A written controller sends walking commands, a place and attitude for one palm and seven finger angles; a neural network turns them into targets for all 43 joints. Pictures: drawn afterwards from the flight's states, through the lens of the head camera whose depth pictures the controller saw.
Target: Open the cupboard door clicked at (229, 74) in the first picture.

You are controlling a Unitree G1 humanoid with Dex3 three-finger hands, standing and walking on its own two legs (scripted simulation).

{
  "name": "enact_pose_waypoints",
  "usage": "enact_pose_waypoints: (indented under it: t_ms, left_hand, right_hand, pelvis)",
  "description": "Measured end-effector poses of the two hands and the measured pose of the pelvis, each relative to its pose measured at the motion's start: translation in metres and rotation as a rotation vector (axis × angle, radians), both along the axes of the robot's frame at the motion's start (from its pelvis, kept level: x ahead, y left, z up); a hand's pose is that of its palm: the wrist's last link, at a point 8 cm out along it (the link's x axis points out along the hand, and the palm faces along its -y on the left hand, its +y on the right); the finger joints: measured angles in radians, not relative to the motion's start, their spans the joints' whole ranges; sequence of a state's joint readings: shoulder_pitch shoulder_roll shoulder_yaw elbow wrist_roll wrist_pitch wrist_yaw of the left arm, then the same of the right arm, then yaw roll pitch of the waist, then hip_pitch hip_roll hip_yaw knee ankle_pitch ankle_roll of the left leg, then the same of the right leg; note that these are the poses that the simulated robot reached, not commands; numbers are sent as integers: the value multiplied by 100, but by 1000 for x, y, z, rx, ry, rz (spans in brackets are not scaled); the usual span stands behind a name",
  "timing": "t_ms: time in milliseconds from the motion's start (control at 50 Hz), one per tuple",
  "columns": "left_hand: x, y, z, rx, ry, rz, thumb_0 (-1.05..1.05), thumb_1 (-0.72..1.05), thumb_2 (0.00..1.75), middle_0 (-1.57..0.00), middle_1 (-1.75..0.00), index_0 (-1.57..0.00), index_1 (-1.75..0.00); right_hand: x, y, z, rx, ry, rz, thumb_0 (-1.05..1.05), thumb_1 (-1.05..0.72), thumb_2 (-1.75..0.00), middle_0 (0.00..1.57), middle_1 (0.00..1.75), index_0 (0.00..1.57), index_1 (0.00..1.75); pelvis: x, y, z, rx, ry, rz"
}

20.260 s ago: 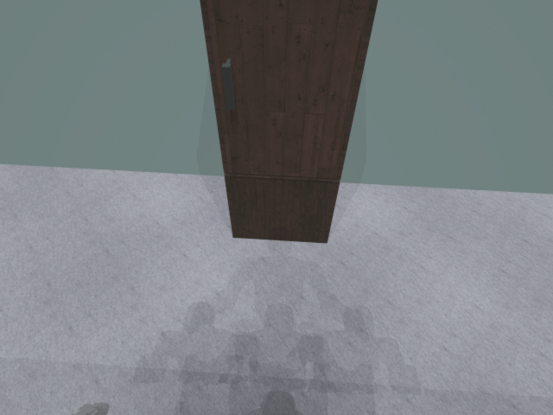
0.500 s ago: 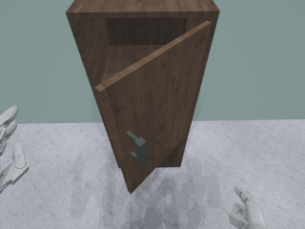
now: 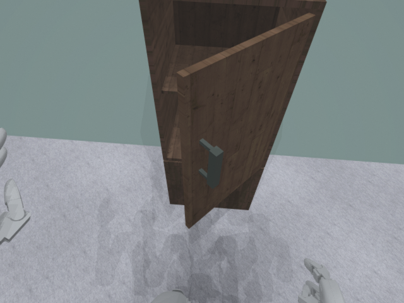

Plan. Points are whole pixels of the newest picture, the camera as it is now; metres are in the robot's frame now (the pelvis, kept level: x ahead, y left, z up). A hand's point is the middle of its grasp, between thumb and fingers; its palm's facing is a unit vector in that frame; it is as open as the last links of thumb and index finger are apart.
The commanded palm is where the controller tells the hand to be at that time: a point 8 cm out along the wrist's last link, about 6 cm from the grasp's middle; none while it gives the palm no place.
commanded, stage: step back with the hand held close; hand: left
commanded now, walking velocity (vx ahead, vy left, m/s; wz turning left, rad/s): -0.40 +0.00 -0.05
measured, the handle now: (208, 163) +0.41 +0.03 +0.02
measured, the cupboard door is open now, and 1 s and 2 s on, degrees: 46 46 46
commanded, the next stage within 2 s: stop stepping back and stand still in 0.30 s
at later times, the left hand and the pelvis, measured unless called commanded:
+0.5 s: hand (15, 269) +0.12 +0.23 +0.18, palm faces +0.25 -0.82 -0.51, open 7.5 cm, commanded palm +0.06 +0.29 +0.19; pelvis -0.11 +0.00 +0.00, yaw -6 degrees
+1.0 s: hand out of the picture +0.09 +0.25 +0.17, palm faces +0.33 -0.84 -0.44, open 7.5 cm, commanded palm +0.04 +0.29 +0.19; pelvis -0.13 +0.01 +0.00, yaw -7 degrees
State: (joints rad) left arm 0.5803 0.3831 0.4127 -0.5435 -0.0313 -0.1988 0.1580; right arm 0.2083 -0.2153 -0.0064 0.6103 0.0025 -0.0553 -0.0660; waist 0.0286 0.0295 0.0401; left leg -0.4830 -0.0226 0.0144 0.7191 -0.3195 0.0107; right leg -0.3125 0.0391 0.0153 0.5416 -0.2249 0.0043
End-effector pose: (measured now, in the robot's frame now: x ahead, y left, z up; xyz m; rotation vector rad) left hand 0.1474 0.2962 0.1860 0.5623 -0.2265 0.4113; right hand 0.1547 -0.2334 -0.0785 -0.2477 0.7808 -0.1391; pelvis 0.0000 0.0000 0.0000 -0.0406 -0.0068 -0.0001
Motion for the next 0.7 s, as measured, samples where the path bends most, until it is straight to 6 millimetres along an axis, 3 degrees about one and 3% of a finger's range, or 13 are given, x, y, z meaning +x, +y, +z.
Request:
enact_pose_waypoints:
  t_ms: [100,180,340,500,600,700]
  left_hand:
    - [1,16,-7,-24,-45,-20,1,88,90,-22,-31,-21,-30]
    - [-3,24,1,0,-42,-36,1,88,90,-22,-31,-21,-30]
    - [-23,5,13,-34,-42,-127,1,89,90,-21,-31,-21,-30]
    - [-57,-23,10,42,13,-219,1,88,90,-21,-31,-21,-30]
    - [-77,-22,9,41,19,-190,1,88,89,-22,-31,-21,-30]
    - [-73,-8,-3,-45,-39,-112,1,88,89,-22,-31,-21,-30]
  right_hand:
    - [-12,7,4,-47,-2,-11,1,-91,-90,20,30,20,30]
    - [-23,17,14,-29,-43,-12,1,-91,-90,20,30,20,30]
    - [-56,25,25,5,-57,-8,1,-91,-90,20,30,20,30]
    - [-110,2,1,32,-28,-47,1,-91,-90,20,30,20,30]
    - [-158,-19,-4,6,17,-144,1,-91,-90,20,30,20,30]
    - [-190,-33,-6,-34,27,-204,1,-91,-90,20,30,20,30]
  pelvis:
    - [-17,12,-4,-5,-1,7]
    - [-33,15,3,-25,11,-4]
    - [-62,14,13,-35,79,-64]
    - [-112,0,0,3,73,-99]
    - [-108,-2,-1,22,35,-131]
    - [-117,1,-2,38,-7,-114]
